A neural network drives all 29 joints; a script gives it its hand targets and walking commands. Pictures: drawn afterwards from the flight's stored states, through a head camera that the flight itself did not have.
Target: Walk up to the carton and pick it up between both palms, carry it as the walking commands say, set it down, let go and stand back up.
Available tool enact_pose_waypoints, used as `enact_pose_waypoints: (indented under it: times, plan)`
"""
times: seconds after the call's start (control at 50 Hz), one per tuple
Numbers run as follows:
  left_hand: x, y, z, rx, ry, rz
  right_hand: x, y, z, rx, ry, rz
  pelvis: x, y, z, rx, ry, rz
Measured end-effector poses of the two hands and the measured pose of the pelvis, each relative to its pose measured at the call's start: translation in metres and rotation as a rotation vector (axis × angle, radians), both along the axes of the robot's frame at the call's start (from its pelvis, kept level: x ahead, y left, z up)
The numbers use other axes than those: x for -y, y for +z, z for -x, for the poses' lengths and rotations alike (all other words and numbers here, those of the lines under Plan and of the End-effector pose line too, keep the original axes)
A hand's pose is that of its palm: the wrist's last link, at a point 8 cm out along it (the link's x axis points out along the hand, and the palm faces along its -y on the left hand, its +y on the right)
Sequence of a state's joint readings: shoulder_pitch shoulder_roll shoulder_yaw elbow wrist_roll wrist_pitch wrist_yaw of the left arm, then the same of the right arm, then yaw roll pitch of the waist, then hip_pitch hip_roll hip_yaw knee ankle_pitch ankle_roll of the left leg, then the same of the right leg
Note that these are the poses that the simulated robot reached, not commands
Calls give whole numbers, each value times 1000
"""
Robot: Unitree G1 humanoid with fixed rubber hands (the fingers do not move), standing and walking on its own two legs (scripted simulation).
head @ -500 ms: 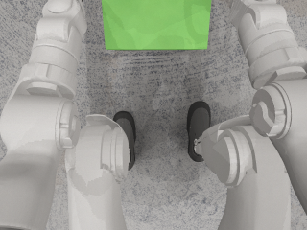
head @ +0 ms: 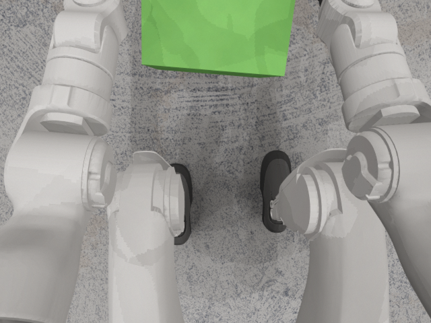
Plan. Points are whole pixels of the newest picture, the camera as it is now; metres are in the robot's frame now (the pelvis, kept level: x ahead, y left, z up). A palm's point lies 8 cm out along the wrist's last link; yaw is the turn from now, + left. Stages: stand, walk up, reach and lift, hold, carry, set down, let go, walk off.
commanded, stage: reach and lift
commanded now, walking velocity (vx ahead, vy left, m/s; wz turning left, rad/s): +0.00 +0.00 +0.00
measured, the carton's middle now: out of the picture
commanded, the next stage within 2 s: none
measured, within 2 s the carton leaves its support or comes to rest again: neither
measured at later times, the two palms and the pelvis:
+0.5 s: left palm out of the picture +0.56 +0.16 -0.06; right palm out of the picture +0.53 -0.12 -0.09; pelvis -0.01 +0.01 +0.01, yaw +0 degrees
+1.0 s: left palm out of the picture +0.54 +0.14 +0.00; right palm out of the picture +0.51 -0.13 -0.03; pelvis -0.01 +0.00 +0.06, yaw +1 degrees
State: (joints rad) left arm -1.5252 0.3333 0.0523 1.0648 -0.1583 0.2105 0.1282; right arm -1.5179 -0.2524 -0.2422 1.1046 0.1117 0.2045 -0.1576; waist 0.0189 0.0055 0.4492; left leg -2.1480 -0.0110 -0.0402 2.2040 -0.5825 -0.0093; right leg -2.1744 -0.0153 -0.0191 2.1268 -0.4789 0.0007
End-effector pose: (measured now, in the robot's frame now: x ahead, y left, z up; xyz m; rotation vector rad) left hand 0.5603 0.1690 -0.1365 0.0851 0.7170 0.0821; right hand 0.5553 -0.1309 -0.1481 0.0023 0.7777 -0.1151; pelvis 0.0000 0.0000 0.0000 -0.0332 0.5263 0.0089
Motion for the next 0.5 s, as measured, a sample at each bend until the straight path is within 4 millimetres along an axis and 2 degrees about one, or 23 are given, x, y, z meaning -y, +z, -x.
enact_pose_waypoints:
  times: [0.14,0.24,0.38,0.5]
  plan:
    - [0,3,0,15,82,-36,-7,15,-7,31,-6,36,-4,4,-1,19,4,12]
    - [8,9,2,19,95,-20,-8,23,-3,32,-86,107,-8,6,1,37,6,22]
    - [12,44,5,78,101,-25,-6,52,6,82,-135,103,-11,9,8,108,14,31]
    - [13,73,2,81,63,-58,-8,55,26,53,-156,79,-10,13,8,100,15,29]
